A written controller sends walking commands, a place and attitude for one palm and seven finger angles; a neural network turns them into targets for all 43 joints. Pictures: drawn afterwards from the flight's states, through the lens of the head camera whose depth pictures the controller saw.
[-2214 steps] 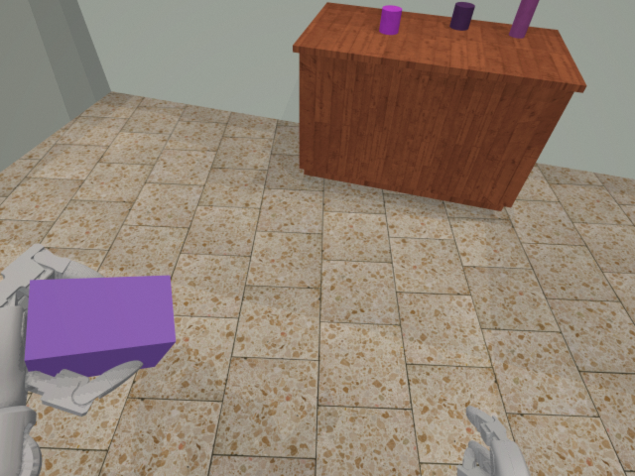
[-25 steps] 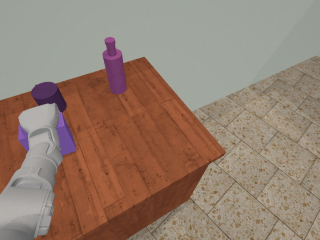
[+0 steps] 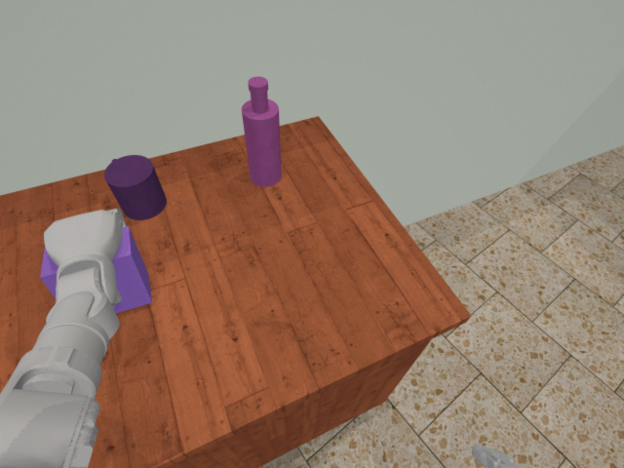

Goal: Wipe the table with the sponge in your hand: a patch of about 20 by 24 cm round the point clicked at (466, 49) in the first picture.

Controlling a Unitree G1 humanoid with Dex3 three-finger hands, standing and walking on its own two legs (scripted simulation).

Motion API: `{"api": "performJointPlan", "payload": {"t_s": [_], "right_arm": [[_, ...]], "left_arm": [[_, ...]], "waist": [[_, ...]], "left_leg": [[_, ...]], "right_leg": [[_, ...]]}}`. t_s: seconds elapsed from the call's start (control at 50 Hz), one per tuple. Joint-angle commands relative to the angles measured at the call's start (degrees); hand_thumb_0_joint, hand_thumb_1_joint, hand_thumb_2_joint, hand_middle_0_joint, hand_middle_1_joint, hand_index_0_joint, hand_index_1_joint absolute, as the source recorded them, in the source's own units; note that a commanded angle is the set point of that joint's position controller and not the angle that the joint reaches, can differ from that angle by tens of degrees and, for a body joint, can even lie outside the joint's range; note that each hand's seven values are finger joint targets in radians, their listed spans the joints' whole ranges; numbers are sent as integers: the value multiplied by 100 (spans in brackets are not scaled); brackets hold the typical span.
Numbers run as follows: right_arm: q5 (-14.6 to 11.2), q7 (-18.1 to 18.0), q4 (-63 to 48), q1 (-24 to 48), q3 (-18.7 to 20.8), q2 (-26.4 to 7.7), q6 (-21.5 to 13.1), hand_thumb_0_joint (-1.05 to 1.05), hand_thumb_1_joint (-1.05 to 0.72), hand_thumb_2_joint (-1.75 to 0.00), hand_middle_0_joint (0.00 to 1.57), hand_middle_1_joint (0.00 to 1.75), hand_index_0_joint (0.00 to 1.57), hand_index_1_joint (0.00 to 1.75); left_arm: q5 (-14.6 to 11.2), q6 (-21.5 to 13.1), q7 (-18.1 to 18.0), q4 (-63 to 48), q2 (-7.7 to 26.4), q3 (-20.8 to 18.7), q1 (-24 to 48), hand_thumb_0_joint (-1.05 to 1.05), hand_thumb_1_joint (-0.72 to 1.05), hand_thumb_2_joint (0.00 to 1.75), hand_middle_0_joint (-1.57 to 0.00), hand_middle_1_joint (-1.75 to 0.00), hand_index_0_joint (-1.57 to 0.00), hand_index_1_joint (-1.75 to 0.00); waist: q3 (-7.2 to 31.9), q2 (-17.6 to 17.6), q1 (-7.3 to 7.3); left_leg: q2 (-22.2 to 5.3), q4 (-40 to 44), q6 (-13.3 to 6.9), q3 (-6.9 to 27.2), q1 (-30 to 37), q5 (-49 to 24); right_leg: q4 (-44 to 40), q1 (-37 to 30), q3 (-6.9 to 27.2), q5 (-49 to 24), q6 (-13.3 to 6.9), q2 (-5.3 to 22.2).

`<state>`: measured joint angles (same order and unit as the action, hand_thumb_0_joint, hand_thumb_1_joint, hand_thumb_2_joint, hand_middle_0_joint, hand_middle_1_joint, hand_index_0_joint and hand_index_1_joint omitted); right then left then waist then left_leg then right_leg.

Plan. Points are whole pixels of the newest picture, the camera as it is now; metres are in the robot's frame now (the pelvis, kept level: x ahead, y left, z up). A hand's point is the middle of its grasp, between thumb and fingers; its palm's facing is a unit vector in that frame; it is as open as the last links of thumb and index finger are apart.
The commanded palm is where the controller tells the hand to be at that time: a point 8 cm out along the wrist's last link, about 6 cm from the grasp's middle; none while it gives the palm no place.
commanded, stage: wipe back along the first lane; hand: left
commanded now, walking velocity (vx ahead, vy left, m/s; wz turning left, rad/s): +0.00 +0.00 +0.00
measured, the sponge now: (105, 283) +0.37 +0.33 -0.03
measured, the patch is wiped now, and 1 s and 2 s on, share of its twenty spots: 0.85 0.85 1.00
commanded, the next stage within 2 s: lift the sponge slowly off the table in 1.54 s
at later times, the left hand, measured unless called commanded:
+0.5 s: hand (105, 293) +0.33 +0.30 +0.00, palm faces -0.09 -0.04 -1.00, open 10.5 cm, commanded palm +0.30 +0.28 +0.05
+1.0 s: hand (110, 322) +0.29 +0.28 +0.00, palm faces -0.07 -0.06 -1.00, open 10.5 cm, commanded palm +0.25 +0.26 +0.04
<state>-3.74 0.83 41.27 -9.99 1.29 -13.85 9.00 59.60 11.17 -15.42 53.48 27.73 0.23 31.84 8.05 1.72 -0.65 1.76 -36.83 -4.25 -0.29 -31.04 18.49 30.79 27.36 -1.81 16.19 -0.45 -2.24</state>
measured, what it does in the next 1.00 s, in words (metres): stands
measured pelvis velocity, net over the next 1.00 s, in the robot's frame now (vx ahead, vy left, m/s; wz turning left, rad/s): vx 0.00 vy -0.01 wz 0.00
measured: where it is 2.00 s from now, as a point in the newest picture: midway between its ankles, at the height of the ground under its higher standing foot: outside the picture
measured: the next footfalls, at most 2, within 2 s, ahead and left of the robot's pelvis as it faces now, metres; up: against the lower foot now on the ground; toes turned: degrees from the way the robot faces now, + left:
none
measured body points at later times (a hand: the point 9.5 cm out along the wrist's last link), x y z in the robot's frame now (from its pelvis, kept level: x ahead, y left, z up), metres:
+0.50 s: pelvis -0.01 +0.00 +0.00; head +0.02 +0.00 +0.45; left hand +0.33 +0.30 +0.06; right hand +0.14 -0.26 -0.11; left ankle -0.01 +0.06 -0.73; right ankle -0.02 -0.12 -0.73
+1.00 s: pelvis +0.00 -0.01 +0.01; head +0.01 -0.02 +0.46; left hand +0.29 +0.28 +0.06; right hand +0.19 -0.25 -0.10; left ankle -0.01 +0.06 -0.73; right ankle -0.02 -0.13 -0.73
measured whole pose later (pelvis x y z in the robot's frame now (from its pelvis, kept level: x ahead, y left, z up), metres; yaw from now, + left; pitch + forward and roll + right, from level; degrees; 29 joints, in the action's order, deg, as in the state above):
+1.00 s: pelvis +0.00 -0.01 +0.01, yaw +0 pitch +7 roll -2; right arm -4.5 0.0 38.9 -6.5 0.6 -14.6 8.8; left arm 56.2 19.5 -15.9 27.8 21.4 6.3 8.7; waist 7.5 3.1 2.9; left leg 1.8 -33.9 -3.5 -0.3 -23.0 18.0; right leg 29.6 20.2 -1.5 16.5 -1.3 -2.3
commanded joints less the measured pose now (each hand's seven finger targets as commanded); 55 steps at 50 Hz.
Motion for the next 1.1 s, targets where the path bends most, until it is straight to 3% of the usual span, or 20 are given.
{"api": "performJointPlan", "payload": {"t_s": [0.0,0.08,0.12,0.2,0.22,0.26,0.3,0.32,0.38,0.44,0.54,0.62,0.7,0.76,0.78,0.84,0.88,1.0,1.04,1.08], "right_arm": [[-34,-74,-574,-52,304,-994,-124,0,-90,-90,20,30,20,30],[-41,-72,-625,16,298,-1004,-95,0,-90,-90,20,30,20,30],[-40,-63,-681,78,314,-985,-101,0,-90,-90,20,30,20,30],[-75,-61,-671,183,283,-988,-83,0,-90,-90,20,30,20,30],[-77,-70,-676,187,270,-1018,-79,0,-90,-90,20,30,20,30],[-84,-84,-706,241,253,-1006,-83,0,-90,-90,20,30,20,30],[-96,-95,-728,303,259,-974,-95,0,-90,-90,20,30,20,30],[-90,-98,-759,323,259,-975,-109,0,-90,-90,20,30,20,30],[-94,-107,-783,402,242,-961,-111,0,-90,-90,20,30,20,30],[-92,-107,-840,501,238,-922,-133,0,-90,-90,20,30,20,30],[-91,-138,-893,617,205,-921,-146,0,-90,-90,20,30,20,30],[-97,-145,-955,740,189,-894,-165,0,-90,-90,20,30,20,30],[-107,-184,-988,844,149,-891,-170,0,-90,-90,20,30,20,30],[-100,-196,-995,874,141,-881,-198,0,-90,-90,20,30,20,30],[-95,-187,-1036,919,133,-860,-216,0,-90,-90,20,30,20,30],[-92,-157,-1064,961,141,-850,-263,0,-90,-90,20,30,20,30],[-94,-133,-1086,1029,139,-826,-276,0,-90,-90,20,30,20,30],[-84,-93,-1135,1205,155,-810,-339,0,-90,-90,20,30,20,30],[-72,-82,-1160,1259,154,-781,-366,0,-90,-90,20,30,20,30],[-72,-85,-1152,1313,140,-787,-373,0,-90,-90,20,30,20,30]], "left_arm": [[-8,76,-7,-703,996,-11,1200,0,10,130,-120,-160,-120,-160],[-50,76,16,-896,988,-42,663,0,10,130,-120,-160,-120,-160],[-125,79,9,-1173,825,2,356,0,10,130,-120,-160,-120,-160],[-173,199,0,-1138,696,67,232,0,10,130,-120,-160,-120,-160],[-147,234,1,-1115,787,36,209,0,10,130,-120,-160,-120,-160],[-147,295,-5,-1172,803,28,145,0,10,130,-120,-160,-120,-160],[-162,307,7,-1344,598,181,170,0,10,130,-120,-160,-120,-160],[-185,317,8,-1428,562,213,86,0,10,130,-120,-160,-120,-160],[-206,392,11,-1451,541,188,-199,0,10,130,-120,-160,-120,-160],[-206,421,6,-1670,306,368,-214,0,10,130,-120,-160,-120,-160],[-232,535,-10,-1833,341,302,-399,0,10,130,-120,-160,-120,-160],[-258,614,8,-2091,259,330,-631,0,10,130,-120,-160,-120,-160],[-314,699,48,-2273,303,297,-660,0,10,130,-120,-160,-120,-160],[-301,733,70,-2302,326,242,-991,0,10,130,-120,-160,-120,-160],[-311,739,91,-2410,109,422,-1159,0,10,130,-120,-160,-120,-160],[-342,725,96,-2634,99,364,-1535,0,10,130,-120,-160,-120,-160],[-363,755,104,-2796,-113,539,-1614,0,10,130,-120,-160,-120,-160],[-443,876,60,-3280,-285,558,-2165,0,10,130,-120,-160,-120,-160],[-440,916,50,-3458,-527,797,-2296,0,10,130,-120,-160,-120,-160],[-442,971,36,-3527,-452,729,-2420,0,10,130,-120,-160,-120,-160]], "waist": [[1564,80,-52],[1582,135,77],[1660,188,146],[1106,-5,57],[1032,-107,93],[1057,-115,114],[1122,-66,91],[1152,88,146],[1108,-68,167],[1062,58,165],[937,-161,178],[936,-70,250],[830,-193,212],[837,-251,290],[880,-164,308],[964,-94,370],[858,-141,342],[880,-254,405],[831,-334,392],[785,-331,424]], "left_leg": [[-267,275,269,495,1564,-2744],[-240,291,239,473,1529,-2667],[-258,280,256,494,1642,-2922],[-248,416,238,508,1346,-2332],[-230,442,217,510,1273,-2137],[-215,483,194,493,1237,-1954],[-222,511,225,525,1335,-2002],[-223,509,219,513,1401,-2012],[-214,519,214,495,1366,-1873],[-220,535,233,527,1436,-1825],[-186,581,200,498,1342,-1640],[-154,595,192,477,1425,-1725],[-135,669,180,467,1395,-1626],[-114,646,174,454,1436,-1717],[-106,640,179,423,1470,-1798],[-107,600,195,453,1548,-1999],[-117,618,200,460,1558,-1997],[-139,631,227,502,1619,-2234],[-149,611,205,489,1668,-2183],[-131,635,207,469,1637,-2109]], "right_leg": [[-141,-457,82,-1885,-376,-63],[-158,-568,117,-1893,-404,-66],[-133,-647,107,-1995,-403,-68],[-211,-529,80,-1650,-412,-64],[-227,-522,78,-1515,-415,-75],[-243,-573,96,-1420,-421,-62],[-231,-591,83,-1385,-423,-57],[-236,-568,92,-1360,-434,-65],[-270,-611,111,-1299,-431,-66],[-246,-523,79,-1176,-440,-70],[-289,-657,117,-1175,-426,-56],[-301,-768,142,-1293,-437,-50],[-367,-903,171,-1314,-426,-33],[-374,-963,207,-1451,-433,-33],[-359,-998,215,-1556,-431,-28],[-307,-1081,244,-1762,-453,-38],[-326,-1031,248,-1777,-449,-37],[-252,-1182,237,-2012,-447,-27],[-266,-1101,239,-1947,-428,-30],[-286,-1154,304,-1986,-439,-26]]}}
